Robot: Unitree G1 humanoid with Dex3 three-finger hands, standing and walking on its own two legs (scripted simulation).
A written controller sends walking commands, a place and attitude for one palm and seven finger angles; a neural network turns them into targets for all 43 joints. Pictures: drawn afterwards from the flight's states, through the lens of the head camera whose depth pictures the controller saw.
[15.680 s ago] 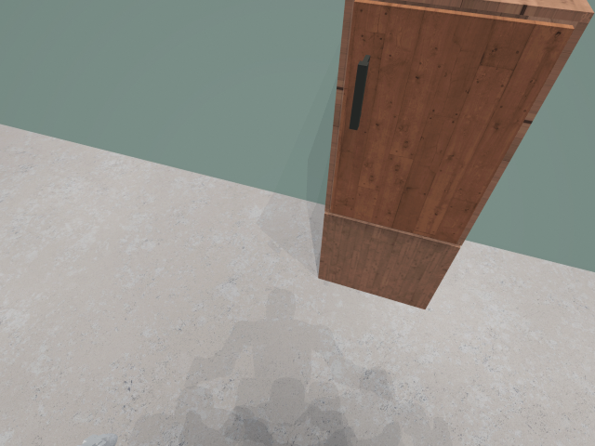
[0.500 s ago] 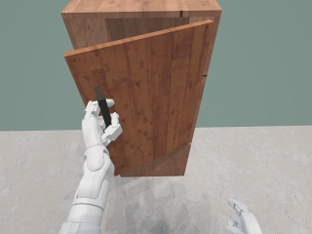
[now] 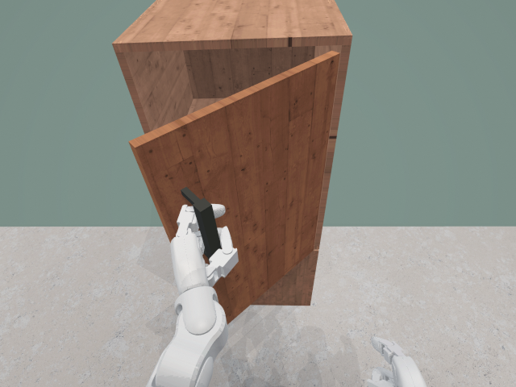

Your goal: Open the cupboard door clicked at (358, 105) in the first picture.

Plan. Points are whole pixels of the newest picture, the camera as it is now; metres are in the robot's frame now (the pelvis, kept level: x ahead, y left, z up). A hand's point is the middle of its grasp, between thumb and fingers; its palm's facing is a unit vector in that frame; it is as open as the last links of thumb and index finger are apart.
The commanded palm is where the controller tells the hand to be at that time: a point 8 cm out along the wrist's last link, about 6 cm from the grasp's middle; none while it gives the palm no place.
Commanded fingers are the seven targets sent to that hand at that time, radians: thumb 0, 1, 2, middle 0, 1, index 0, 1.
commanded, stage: open thumb and fingers to let go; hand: left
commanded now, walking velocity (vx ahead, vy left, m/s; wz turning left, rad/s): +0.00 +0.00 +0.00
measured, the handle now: (203, 230) +0.33 +0.10 +0.10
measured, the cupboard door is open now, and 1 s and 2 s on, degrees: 44 41 45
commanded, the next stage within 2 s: slide the hand sideways off the handle in 0.80 s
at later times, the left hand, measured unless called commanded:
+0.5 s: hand (224, 245) +0.30 +0.07 +0.10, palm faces +0.35 -0.93 -0.03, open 12.4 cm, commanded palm +0.26 +0.11 +0.09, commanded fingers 0.00 -0.50 0.30 -0.26 -0.95 -0.26 -0.95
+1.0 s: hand (219, 249) +0.30 +0.07 +0.10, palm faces +0.21 -0.98 -0.06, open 15.0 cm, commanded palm +0.26 +0.10 +0.09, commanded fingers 0.00 -0.50 0.30 -0.15 -0.30 -0.15 -0.30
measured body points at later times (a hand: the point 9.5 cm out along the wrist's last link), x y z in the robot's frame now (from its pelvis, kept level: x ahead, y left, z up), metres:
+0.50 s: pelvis -0.01 +0.01 +0.00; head -0.02 -0.01 +0.45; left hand +0.28 +0.12 +0.10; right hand +0.17 -0.20 -0.10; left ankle +0.00 +0.14 -0.72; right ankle -0.02 -0.07 -0.72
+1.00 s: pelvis -0.03 +0.02 -0.01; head -0.03 +0.01 +0.44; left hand +0.28 +0.13 +0.10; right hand +0.16 -0.18 -0.11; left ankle +0.00 +0.14 -0.72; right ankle -0.02 -0.07 -0.72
